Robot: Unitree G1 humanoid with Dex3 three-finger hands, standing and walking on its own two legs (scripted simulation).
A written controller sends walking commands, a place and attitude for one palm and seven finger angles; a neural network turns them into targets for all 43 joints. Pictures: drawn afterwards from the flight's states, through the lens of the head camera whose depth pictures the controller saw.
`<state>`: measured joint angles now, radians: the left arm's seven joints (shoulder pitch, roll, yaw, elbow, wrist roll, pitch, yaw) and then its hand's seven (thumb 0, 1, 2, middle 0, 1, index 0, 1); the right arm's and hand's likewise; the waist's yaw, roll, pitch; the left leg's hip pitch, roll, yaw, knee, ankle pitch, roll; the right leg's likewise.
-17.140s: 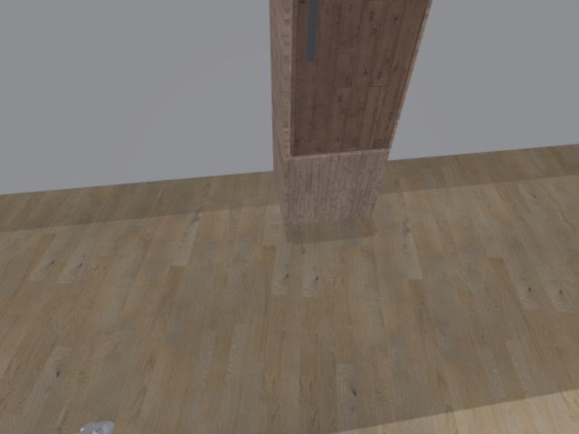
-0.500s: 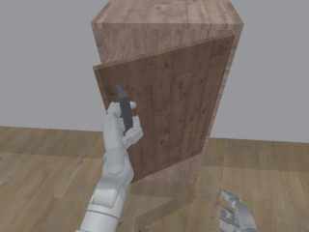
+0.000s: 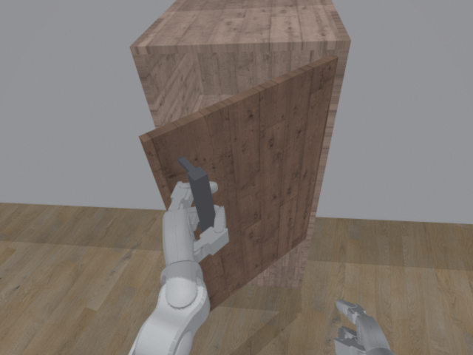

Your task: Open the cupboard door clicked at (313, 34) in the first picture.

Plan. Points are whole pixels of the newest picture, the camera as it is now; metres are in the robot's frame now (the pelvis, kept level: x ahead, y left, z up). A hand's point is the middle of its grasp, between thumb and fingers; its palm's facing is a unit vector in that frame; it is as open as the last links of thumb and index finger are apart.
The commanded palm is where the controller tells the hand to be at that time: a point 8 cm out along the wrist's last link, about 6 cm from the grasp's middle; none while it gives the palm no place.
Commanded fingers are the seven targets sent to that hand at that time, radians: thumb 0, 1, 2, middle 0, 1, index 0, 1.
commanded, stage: open thumb and fingers to let go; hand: left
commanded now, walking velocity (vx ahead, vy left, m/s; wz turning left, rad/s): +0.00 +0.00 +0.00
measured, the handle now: (199, 203) +0.32 +0.08 +0.13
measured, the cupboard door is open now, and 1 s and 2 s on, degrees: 43 39 40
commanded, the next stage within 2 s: slide the hand sideways off the handle in 0.76 s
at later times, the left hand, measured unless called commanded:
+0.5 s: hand (210, 220) +0.29 +0.06 +0.13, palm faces +0.29 -0.96 -0.02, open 13.1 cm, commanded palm +0.24 +0.09 +0.12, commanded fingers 0.00 -0.50 0.30 -0.24 -0.85 -0.24 -0.85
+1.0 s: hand (202, 227) +0.28 +0.07 +0.13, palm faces -0.06 -1.00 -0.07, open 15.9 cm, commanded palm +0.25 +0.09 +0.12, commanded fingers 0.00 -0.50 0.30 -0.15 -0.30 -0.15 -0.30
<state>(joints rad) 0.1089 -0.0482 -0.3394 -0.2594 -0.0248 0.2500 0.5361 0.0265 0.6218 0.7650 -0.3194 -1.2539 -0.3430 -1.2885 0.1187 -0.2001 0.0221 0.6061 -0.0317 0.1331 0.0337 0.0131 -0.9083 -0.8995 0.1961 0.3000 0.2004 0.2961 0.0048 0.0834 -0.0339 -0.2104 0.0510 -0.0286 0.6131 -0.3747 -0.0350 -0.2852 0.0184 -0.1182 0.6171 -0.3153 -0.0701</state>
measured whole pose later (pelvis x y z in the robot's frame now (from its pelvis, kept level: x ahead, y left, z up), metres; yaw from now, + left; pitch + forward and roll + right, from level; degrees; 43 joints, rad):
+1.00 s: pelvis -0.02 +0.05 +0.00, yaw +0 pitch -2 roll +0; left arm -0.11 -0.02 -0.32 0.00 0.03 0.09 0.25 -0.02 -0.50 0.30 -0.28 -0.46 -0.18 -0.50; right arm 0.17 -0.17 0.04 0.58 0.00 0.12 0.01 0.01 -0.91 -0.90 0.20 0.30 0.20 0.30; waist 0.04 0.03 0.00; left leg -0.24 -0.02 -0.02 0.63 -0.35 0.01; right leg -0.31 -0.04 -0.09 0.62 -0.27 -0.01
